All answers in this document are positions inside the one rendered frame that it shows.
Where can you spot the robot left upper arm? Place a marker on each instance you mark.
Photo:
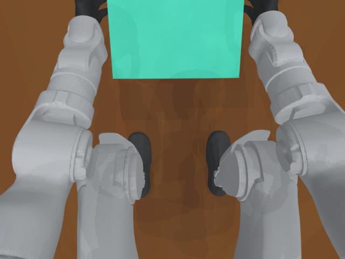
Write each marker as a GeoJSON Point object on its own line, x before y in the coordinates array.
{"type": "Point", "coordinates": [49, 158]}

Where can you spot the carton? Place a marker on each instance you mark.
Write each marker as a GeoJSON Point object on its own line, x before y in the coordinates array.
{"type": "Point", "coordinates": [175, 39]}

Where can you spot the robot right forearm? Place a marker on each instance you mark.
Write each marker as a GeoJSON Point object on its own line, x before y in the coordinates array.
{"type": "Point", "coordinates": [286, 76]}

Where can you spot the right robot foot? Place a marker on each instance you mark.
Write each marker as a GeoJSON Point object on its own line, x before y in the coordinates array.
{"type": "Point", "coordinates": [218, 142]}

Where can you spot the robot right upper arm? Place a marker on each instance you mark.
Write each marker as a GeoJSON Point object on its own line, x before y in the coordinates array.
{"type": "Point", "coordinates": [313, 148]}

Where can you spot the robot right hand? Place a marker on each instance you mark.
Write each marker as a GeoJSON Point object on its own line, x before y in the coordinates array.
{"type": "Point", "coordinates": [259, 7]}

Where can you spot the robot left forearm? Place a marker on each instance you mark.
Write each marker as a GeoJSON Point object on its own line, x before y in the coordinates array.
{"type": "Point", "coordinates": [74, 82]}

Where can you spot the left robot shin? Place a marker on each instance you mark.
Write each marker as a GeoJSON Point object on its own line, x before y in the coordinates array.
{"type": "Point", "coordinates": [113, 138]}

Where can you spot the robot left hand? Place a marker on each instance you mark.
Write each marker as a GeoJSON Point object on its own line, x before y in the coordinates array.
{"type": "Point", "coordinates": [90, 8]}

